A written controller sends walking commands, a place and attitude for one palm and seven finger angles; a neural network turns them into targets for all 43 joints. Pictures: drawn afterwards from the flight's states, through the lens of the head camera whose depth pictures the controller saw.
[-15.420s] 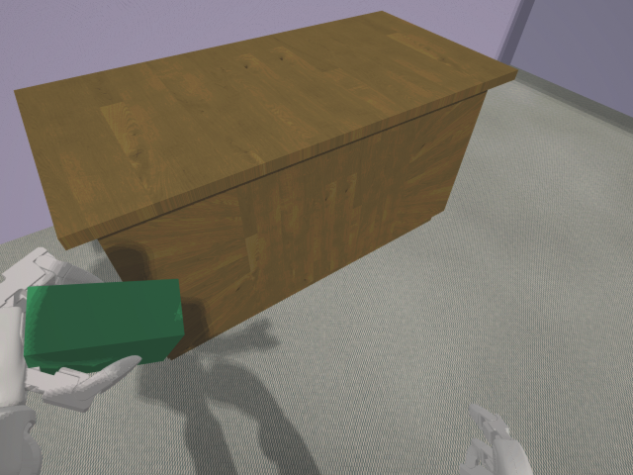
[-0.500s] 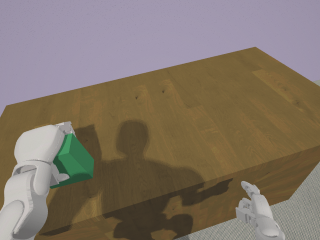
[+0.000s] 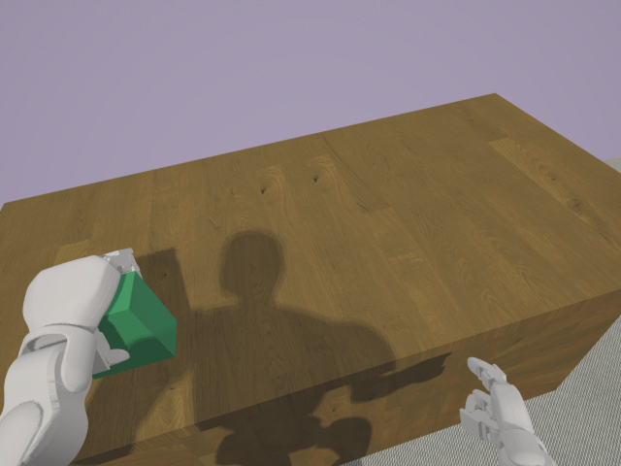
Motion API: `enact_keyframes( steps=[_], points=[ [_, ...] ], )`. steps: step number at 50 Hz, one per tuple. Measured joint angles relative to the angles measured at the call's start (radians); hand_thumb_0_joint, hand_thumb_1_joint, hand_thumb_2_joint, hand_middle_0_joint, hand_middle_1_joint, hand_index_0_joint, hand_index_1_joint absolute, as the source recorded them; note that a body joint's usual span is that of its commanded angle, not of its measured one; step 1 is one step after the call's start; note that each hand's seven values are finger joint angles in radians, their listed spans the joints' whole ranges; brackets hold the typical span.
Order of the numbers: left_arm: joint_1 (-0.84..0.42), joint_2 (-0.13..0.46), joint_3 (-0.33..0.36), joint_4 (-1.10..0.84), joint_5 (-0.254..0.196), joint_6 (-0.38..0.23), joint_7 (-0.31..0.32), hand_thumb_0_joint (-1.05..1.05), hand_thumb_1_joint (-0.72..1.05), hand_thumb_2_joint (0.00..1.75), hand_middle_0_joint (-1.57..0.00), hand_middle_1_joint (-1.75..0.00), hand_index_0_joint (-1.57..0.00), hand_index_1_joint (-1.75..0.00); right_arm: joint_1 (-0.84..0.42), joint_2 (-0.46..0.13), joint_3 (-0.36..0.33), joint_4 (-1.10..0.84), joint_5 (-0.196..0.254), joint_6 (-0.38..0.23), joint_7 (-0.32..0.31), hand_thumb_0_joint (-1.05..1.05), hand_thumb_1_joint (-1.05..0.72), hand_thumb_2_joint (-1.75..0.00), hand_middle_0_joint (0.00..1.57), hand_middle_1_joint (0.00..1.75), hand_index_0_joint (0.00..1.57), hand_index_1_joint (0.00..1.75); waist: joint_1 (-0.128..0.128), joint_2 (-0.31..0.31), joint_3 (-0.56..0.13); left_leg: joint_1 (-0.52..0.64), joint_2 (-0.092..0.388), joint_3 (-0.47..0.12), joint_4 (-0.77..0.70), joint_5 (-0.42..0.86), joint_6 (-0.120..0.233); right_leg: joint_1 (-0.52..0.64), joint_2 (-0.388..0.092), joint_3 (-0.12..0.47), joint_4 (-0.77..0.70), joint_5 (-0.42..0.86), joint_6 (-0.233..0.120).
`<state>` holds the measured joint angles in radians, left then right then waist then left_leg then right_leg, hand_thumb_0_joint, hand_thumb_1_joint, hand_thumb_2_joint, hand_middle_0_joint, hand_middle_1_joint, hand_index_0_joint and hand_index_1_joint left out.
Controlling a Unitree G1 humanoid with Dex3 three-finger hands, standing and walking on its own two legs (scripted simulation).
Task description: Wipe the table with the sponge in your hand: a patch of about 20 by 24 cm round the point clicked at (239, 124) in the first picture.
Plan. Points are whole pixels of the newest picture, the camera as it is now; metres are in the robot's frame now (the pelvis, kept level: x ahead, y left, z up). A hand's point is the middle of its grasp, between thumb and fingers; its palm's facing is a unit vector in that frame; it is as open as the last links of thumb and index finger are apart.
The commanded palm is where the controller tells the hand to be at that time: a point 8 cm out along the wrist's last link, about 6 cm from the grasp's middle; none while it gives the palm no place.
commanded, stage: move the sponge above the wiping area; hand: left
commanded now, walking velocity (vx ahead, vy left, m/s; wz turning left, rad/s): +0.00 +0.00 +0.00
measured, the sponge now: (122, 334) +0.22 +0.29 +0.08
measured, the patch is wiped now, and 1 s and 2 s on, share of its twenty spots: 0.00 0.00 0.00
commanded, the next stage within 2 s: lower the sponge onto the table in 1.90 s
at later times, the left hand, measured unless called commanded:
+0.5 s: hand (105, 323) +0.22 +0.30 +0.10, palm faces +0.04 -0.09 -0.99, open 9.9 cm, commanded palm +0.19 +0.29 +0.17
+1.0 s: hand (109, 325) +0.23 +0.31 +0.09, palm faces +0.00 -0.10 -1.00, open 9.9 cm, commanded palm +0.20 +0.30 +0.15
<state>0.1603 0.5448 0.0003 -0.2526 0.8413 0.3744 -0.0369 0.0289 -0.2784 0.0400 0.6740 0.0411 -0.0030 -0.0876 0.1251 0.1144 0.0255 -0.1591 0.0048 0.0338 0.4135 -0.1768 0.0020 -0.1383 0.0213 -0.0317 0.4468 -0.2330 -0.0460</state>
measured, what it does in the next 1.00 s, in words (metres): stands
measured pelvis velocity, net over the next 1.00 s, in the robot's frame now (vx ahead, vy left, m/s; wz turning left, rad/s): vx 0.01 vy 0.01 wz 0.00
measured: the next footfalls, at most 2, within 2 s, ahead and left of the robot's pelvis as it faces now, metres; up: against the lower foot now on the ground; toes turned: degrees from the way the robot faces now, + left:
none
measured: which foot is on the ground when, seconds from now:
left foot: down 0.00-1.00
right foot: down 0.00-1.00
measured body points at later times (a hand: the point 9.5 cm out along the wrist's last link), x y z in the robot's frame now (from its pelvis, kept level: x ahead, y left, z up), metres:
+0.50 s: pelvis +0.00 +0.01 +0.00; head -0.02 -0.04 +0.45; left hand +0.21 +0.30 +0.16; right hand +0.25 -0.20 -0.08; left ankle +0.03 +0.12 -0.74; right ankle +0.01 -0.09 -0.74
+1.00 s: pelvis +0.01 +0.01 +0.00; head +0.00 -0.03 +0.45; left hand +0.22 +0.31 +0.14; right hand +0.25 -0.20 -0.08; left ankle +0.03 +0.12 -0.74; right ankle +0.01 -0.09 -0.74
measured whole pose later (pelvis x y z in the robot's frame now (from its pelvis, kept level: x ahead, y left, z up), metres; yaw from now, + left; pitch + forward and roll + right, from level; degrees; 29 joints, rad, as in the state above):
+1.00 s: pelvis +0.01 +0.01 +0.00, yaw +0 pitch -4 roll +0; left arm 0.16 0.51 -0.01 -0.13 0.88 0.33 0.00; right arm 0.03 -0.27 0.03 0.68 0.04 0.00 -0.09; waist 0.12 0.10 0.02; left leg -0.16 0.00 0.03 0.40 -0.18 0.01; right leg -0.13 0.02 -0.03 0.41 -0.22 -0.03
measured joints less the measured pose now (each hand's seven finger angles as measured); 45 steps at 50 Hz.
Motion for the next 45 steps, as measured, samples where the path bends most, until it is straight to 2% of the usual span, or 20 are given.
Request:
enact_keyframes(
  steps=[11,34,45],
  points=[
    [0.022,-0.011,-0.014,-0.005,0.008,0.015,0.003,-0.01,-0.47,1.01,-0.75,-1.34,-0.76,-1.34,-0.004,0.000,-0.004,0.001,0.002,0.014,0.004,0.02,-0.90,-0.90,0.20,0.30,0.20,0.31,-0.003,-0.001,-0.002,0.003,-0.005,0.004,-0.006,0.003,0.006,0.003,-0.004,0.005,-0.008,0.005,0.006],
    [-0.022,-0.023,-0.019,0.106,0.027,-0.022,0.018,-0.01,-0.47,1.01,-0.75,-1.34,-0.76,-1.34,-0.008,0.008,-0.002,0.014,0.000,0.005,-0.007,0.02,-0.90,-0.90,0.20,0.30,0.19,0.29,-0.005,-0.011,0.001,0.001,-0.006,-0.002,-0.015,0.008,0.009,0.009,-0.004,0.002,-0.029,0.016,0.009],
    [0.000,-0.036,-0.014,0.106,0.033,-0.042,0.032,-0.01,-0.47,1.01,-0.74,-1.34,-0.76,-1.34,0.004,0.008,-0.007,0.006,-0.003,-0.002,0.000,0.02,-0.90,-0.90,0.20,0.30,0.20,0.30,-0.008,-0.014,0.000,0.001,-0.006,0.001,-0.015,0.002,0.012,0.011,-0.004,0.006,-0.036,0.015,0.012]
  ],
)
